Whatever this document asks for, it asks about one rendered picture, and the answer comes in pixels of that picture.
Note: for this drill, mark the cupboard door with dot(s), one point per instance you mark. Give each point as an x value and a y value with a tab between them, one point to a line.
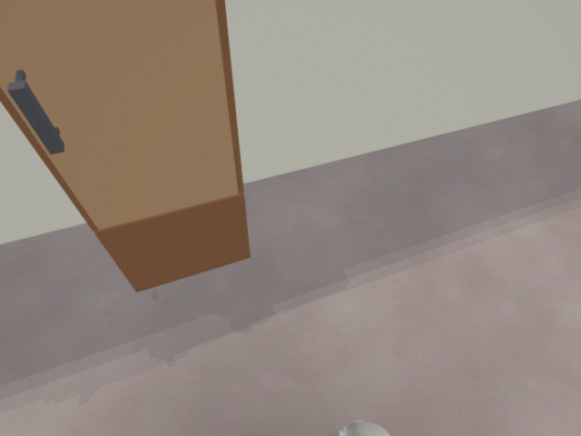
137	90

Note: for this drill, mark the handle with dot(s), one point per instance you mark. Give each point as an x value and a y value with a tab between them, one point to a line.
34	113

